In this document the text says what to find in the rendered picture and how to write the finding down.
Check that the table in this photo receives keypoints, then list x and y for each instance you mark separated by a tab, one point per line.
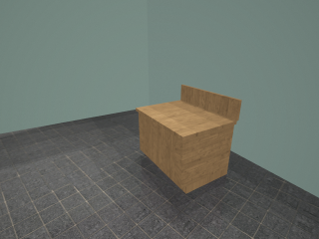
190	139

